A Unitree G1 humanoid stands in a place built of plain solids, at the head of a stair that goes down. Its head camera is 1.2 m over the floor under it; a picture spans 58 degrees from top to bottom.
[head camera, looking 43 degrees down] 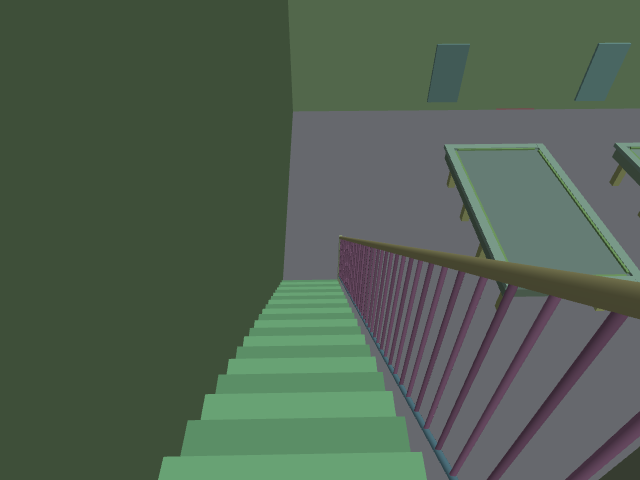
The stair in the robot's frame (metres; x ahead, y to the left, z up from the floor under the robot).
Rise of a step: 0.19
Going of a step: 0.22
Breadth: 0.91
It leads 1 degrees to the left of straight ahead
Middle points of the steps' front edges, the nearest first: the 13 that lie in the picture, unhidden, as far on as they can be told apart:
0.60 0.09 -0.39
0.82 0.10 -0.58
1.04 0.10 -0.78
1.25 0.10 -0.97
1.47 0.11 -1.17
1.69 0.11 -1.36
1.90 0.12 -1.56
2.12 0.12 -1.75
2.34 0.12 -1.95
2.56 0.13 -2.14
2.77 0.13 -2.34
2.99 0.14 -2.53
3.21 0.14 -2.73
